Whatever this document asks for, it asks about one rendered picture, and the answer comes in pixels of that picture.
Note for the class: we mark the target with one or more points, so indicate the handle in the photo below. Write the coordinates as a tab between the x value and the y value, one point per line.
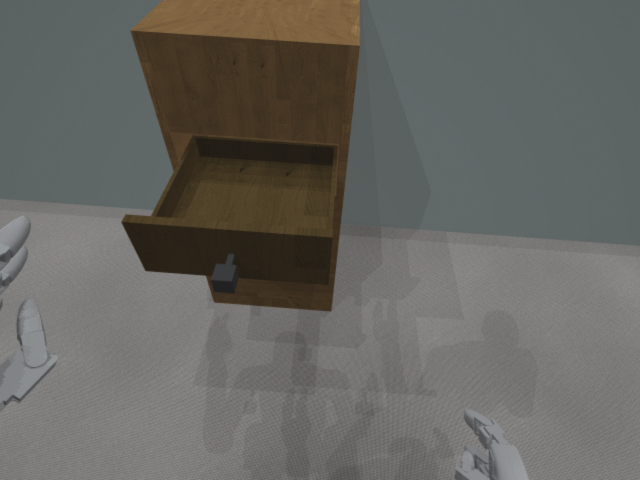
225	276

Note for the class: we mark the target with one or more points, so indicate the right robot hand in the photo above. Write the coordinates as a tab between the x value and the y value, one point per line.
504	461

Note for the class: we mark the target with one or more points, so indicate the cabinet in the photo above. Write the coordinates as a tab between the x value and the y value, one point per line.
273	70

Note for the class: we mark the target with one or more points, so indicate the left robot hand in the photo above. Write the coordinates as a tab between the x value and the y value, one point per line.
20	373

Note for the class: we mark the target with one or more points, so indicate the drawer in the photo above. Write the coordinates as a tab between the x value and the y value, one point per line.
270	203

